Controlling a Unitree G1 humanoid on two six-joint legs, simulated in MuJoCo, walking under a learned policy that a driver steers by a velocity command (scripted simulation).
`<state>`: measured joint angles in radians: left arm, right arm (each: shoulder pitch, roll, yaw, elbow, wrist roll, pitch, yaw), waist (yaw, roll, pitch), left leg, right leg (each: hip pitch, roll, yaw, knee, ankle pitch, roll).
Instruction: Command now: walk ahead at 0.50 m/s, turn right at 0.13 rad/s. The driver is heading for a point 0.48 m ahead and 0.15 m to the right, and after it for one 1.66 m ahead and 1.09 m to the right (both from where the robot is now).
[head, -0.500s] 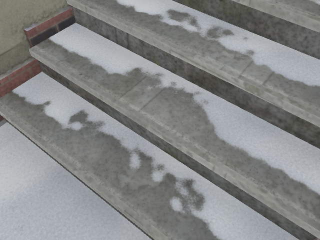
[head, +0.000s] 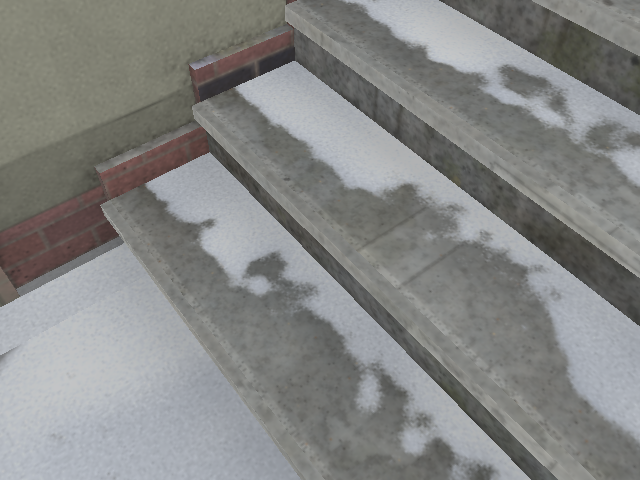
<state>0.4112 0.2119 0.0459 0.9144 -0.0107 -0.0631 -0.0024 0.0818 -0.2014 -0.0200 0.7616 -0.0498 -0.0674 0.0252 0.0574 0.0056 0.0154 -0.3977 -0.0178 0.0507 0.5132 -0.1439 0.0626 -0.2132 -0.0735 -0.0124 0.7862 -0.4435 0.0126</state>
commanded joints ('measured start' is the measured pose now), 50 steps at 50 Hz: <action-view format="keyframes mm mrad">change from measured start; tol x32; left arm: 1 23 79 18 -71 32 13 14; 20 -576 -136 -76 -456 33 85 32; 50 152 81 31 -12 -2 1 64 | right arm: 1 303 -187 -63 40 13 11 -13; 20 417 -94 10 260 24 -47 -53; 50 -382 112 84 -458 -3 40 10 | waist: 1 -137 128 -136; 50 33 -92 -14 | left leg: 1 422 356 -455 -274 -362 166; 19 209 288 -22 -400 -301 56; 22 204 264 95 -518 242 83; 26 462 320 205 -4 1829 87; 27 451 298 212 221 1794 81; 29 -241 -35 39 998 -15 -61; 46 -1255 114 -36 1391 -385 -7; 50 -529 77 84 880 -265 34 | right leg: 1 -464 39 23 629 -41 -64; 17 -1272 88 85 1512 -88 -111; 26 -343 217 -244 472 -131 -200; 30 72 -141 981 -389 5 -357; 38 -208 65 326 -360 40 -206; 45 336 -97 541 -452 362 -333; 50 16 -49 343 -802 769 -263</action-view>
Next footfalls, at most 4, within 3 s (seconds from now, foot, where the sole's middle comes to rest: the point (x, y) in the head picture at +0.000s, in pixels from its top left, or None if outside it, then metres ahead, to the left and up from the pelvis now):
0.54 right None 0.35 -0.13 -0.61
1.06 left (433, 257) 0.80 -0.14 -0.44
1.60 right None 0.86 -0.48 -0.28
2.08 left None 1.16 -0.60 -0.12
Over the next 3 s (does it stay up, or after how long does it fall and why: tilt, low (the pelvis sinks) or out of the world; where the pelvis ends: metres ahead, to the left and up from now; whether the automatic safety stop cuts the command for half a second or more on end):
stays up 1.33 -0.90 0.82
